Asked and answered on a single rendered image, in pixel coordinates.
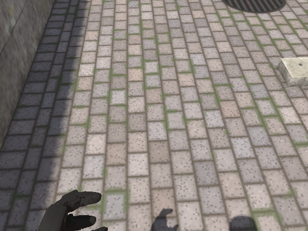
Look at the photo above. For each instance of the robot left hand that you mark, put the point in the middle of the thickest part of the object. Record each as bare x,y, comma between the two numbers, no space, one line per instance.
56,217

